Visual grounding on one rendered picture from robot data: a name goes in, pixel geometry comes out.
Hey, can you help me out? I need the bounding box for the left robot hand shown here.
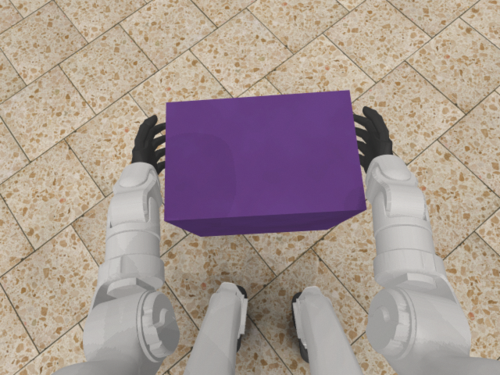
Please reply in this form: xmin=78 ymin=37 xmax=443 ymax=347
xmin=131 ymin=115 xmax=166 ymax=175

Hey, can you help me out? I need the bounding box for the carton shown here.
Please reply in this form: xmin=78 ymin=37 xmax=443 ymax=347
xmin=164 ymin=90 xmax=366 ymax=237

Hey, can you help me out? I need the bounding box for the left robot forearm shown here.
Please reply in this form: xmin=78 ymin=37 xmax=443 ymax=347
xmin=83 ymin=162 xmax=165 ymax=359

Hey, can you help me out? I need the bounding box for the right robot forearm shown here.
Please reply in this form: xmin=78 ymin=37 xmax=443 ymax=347
xmin=365 ymin=155 xmax=471 ymax=347

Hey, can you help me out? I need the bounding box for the left robot foot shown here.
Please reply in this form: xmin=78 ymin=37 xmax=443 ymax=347
xmin=237 ymin=285 xmax=247 ymax=352

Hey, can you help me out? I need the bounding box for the right robot hand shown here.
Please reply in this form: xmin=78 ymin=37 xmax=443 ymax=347
xmin=353 ymin=106 xmax=393 ymax=173

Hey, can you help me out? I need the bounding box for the right robot upper arm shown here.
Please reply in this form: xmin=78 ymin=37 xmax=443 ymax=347
xmin=366 ymin=286 xmax=500 ymax=375

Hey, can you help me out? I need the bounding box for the left robot thigh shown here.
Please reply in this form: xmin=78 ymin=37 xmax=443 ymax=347
xmin=183 ymin=290 xmax=248 ymax=375

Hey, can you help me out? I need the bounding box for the left robot upper arm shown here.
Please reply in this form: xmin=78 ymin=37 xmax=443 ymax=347
xmin=51 ymin=290 xmax=180 ymax=375

